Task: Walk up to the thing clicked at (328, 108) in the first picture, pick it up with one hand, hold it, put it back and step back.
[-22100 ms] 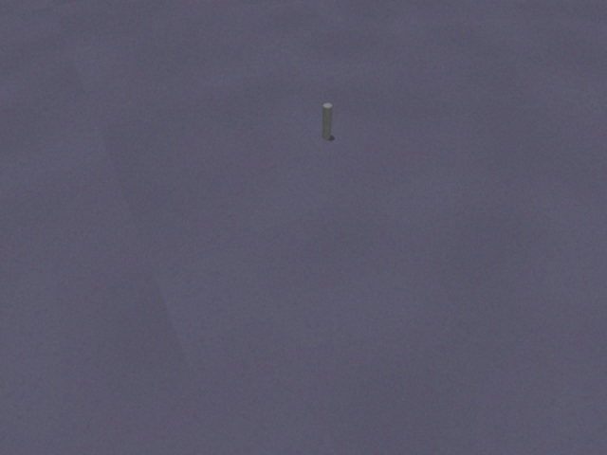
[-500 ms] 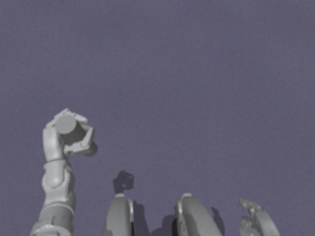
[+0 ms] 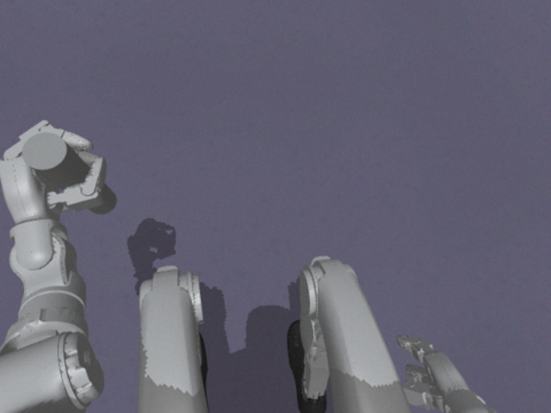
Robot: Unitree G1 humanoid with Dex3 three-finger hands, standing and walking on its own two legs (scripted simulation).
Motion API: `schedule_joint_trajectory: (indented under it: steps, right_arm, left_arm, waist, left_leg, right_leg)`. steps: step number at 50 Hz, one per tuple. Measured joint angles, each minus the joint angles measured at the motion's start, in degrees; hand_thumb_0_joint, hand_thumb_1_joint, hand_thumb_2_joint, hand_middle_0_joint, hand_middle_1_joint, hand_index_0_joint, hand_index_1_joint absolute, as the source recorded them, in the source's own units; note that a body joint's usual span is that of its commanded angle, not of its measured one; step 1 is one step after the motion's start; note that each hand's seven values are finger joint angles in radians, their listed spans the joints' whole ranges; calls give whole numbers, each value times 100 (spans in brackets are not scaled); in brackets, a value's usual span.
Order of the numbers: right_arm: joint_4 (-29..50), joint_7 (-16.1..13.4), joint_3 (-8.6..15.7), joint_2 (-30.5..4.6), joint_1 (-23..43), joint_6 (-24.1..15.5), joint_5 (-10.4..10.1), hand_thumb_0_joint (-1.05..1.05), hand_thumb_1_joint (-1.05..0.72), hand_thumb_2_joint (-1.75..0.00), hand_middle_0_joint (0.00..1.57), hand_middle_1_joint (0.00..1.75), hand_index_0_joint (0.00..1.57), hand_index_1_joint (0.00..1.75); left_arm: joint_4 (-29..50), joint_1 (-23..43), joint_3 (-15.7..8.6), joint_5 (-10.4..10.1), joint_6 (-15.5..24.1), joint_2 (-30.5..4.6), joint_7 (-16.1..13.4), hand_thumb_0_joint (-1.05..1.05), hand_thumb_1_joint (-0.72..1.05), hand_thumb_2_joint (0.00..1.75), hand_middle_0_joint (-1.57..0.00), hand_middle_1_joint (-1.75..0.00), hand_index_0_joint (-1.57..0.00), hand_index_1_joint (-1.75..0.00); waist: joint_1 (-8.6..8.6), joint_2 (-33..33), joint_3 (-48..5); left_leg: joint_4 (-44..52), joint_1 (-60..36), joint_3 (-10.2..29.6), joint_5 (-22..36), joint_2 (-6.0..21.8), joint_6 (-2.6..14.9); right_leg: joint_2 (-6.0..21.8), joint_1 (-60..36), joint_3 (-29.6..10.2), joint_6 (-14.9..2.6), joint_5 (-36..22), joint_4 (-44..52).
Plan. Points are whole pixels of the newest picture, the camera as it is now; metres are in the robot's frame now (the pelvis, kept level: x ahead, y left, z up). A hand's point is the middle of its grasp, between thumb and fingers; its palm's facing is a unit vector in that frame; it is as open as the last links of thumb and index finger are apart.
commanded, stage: crouch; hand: left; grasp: from the side
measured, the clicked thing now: (79, 181) +0.44 +0.26 -0.07
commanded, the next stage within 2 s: lower in 0.86 s
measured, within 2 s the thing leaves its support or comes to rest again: rests again in 1.74 s
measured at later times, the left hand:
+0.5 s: hand (96, 187) +0.46 +0.27 -0.16, palm faces +0.26 -0.96 -0.03, open 5.9 cm
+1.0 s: hand (104, 195) +0.47 +0.27 -0.21, palm faces +0.26 -0.97 -0.03, open 5.9 cm
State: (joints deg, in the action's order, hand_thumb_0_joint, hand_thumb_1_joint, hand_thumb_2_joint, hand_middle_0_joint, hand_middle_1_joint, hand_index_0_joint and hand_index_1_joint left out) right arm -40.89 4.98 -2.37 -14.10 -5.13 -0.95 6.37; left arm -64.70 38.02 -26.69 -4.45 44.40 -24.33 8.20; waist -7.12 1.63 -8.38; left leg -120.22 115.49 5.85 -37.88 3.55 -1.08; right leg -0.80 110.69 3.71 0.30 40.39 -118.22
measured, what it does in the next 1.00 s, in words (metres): lowers itself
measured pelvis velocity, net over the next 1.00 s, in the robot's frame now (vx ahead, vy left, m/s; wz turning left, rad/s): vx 0.00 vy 0.01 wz -0.11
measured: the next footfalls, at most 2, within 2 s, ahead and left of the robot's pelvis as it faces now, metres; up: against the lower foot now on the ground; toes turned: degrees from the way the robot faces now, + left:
none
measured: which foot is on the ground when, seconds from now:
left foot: down 0.00-1.00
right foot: down 0.00-1.00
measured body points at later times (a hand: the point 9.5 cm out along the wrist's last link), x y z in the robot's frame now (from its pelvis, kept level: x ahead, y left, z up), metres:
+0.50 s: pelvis -0.01 +0.00 -0.09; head +0.22 +0.07 +0.29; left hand +0.44 +0.32 -0.16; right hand +0.07 -0.27 -0.20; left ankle +0.09 +0.13 -0.39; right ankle +0.08 -0.12 -0.39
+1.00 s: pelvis +0.00 +0.01 -0.12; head +0.23 +0.09 +0.25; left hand +0.45 +0.32 -0.21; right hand +0.09 -0.28 -0.22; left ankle +0.09 +0.13 -0.39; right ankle +0.08 -0.12 -0.39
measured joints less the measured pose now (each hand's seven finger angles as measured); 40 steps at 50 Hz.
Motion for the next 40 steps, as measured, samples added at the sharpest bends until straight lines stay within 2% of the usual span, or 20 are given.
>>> schedule_joint_trajectory:
  steps: [5, 10, 19, 27, 40]
  right_arm:
    - [-9, -14, -71, -70, -71, 81, 1, 1, -92, -91, 20, 30, 20, 30]
    - [-82, -35, -185, -103, -144, 112, 25, 1, -92, -91, 20, 30, 20, 30]
    - [-87, -40, -422, -161, -114, 185, 125, 1, -92, -91, 21, 30, 20, 30]
    - [16, 10, -551, -285, 47, 238, 234, 0, -91, -91, 21, 30, 20, 30]
    - [73, 60, -744, -368, 323, 304, 404, 0, -91, -91, 21, 30, 20, 30]
  left_arm:
    - [-148, 171, -299, -11, -76, -228, -9, 2, 7, 112, -93, -112, -101, -112]
    - [-251, 265, -407, 5, -175, -432, 47, 2, 7, 112, -93, -112, -101, -112]
    - [-373, 390, -750, -13, -195, -747, 144, 2, 7, 112, -93, -112, -101, -112]
    - [-323, 276, -855, 0, -207, -948, 309, 2, 7, 113, -93, -112, -101, -112]
    - [-124, 127, -828, -38, -137, -1061, 300, 2, 7, 113, -93, -112, -101, -112]
  waist:
    - [-126, -7, 203]
    - [-191, -4, 396]
    - [-314, 83, 608]
    - [-343, 157, 827]
    - [-332, 303, 1119]
  left_leg:
    - [-551, 501, 46, 47, -19, 8]
    - [-923, 832, 92, 74, -28, 5]
    - [-1499, 1209, 281, -19, -21, -28]
    - [-1849, 1407, 423, -93, -31, -36]
    - [-2233, 1529, 618, -186, -68, -65]
  right_leg:
    - [-9, 491, 1, 21, -30, -557]
    - [-23, 817, 14, 28, -51, -929]
    - [-83, 1149, 139, 33, -5, -1414]
    - [-119, 1287, 234, 59, 37, -1672]
    - [-149, 1331, 368, 85, 101, -1945]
